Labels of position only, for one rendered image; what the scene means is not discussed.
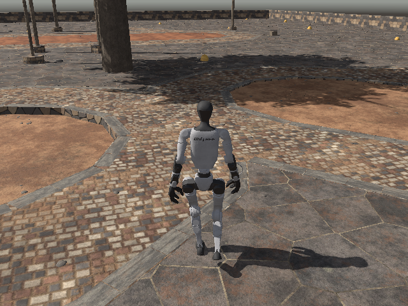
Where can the robot left thigh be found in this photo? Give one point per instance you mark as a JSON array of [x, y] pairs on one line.
[[188, 186]]

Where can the left robot hand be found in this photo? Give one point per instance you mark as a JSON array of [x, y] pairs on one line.
[[172, 194]]

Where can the left robot upper arm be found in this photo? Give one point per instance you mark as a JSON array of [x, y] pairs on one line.
[[181, 146]]

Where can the right robot upper arm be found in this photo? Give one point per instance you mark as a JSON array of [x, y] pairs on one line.
[[227, 146]]

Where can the humanoid robot torso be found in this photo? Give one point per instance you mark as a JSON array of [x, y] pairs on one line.
[[204, 153]]

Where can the right robot hand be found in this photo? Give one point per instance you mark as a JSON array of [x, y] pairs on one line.
[[234, 184]]

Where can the right robot forearm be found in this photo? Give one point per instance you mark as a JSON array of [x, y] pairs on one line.
[[233, 170]]

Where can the left robot forearm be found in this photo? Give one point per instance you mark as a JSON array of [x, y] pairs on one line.
[[175, 173]]

